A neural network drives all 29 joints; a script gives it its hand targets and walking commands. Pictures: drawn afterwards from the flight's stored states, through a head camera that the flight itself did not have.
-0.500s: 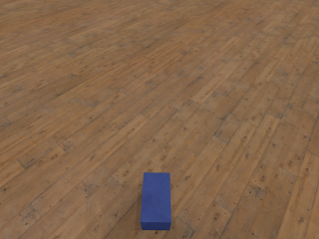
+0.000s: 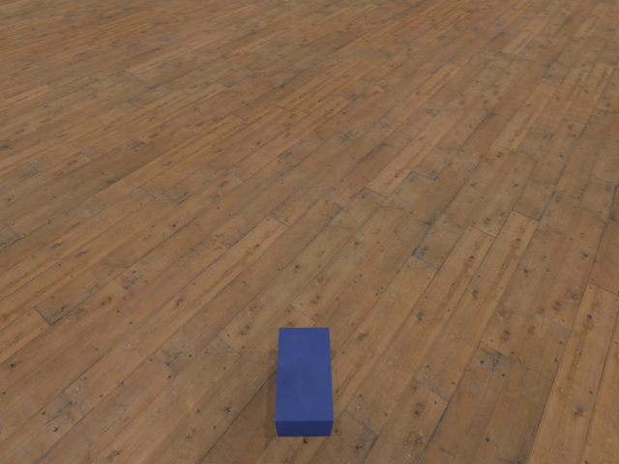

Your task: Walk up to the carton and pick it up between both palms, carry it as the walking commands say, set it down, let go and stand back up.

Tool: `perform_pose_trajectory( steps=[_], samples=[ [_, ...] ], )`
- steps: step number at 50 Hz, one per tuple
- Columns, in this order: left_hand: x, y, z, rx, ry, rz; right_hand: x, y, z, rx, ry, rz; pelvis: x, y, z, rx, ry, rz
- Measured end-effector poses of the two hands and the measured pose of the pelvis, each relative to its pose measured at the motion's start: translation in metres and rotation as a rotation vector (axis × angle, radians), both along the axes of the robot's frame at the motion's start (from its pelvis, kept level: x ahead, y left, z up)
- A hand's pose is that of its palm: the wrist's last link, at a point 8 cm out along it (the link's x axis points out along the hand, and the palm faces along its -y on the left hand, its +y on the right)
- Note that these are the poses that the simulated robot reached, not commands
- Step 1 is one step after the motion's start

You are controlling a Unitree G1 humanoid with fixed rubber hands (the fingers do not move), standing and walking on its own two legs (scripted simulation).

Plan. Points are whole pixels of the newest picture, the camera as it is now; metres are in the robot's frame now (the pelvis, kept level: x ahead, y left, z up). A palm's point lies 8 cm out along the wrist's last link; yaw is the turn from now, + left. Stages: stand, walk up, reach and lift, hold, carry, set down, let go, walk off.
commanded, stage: walk up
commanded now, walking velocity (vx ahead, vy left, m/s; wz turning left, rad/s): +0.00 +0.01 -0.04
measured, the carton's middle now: (304, 380) +0.49 +0.03 -0.69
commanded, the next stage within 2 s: none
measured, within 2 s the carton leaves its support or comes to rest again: neither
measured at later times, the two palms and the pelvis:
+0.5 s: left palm out of the picture +0.04 +0.22 -0.14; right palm out of the picture +0.05 -0.24 -0.14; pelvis -0.01 +0.00 +0.00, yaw +0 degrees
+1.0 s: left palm out of the picture +0.04 +0.22 -0.14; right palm out of the picture +0.05 -0.24 -0.14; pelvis +0.00 +0.00 +0.00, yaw +0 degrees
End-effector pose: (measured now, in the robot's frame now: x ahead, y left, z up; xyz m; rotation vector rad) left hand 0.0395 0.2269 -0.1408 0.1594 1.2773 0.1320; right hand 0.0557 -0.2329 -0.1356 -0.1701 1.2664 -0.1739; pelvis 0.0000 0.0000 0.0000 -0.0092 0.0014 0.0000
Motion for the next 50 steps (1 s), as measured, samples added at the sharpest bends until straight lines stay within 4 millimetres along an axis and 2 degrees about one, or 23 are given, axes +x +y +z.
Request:
perform_pose_trajectory(
  steps=[25, 50],
  samples=[
    [-0.0031, -0.0031, 0.0002, 0.007, -0.028, -0.001, -0.0040, -0.0030, -0.0033, 0.007, -0.019, 0.001, -0.0067, -0.0040, -0.0026, 0.008, -0.019, 0.000],
    [-0.0008, -0.0025, -0.0005, 0.007, -0.031, -0.002, -0.0020, -0.0025, -0.0041, 0.008, -0.021, 0.001, -0.0050, -0.0035, -0.0035, 0.008, -0.021, 0.000]
  ],
)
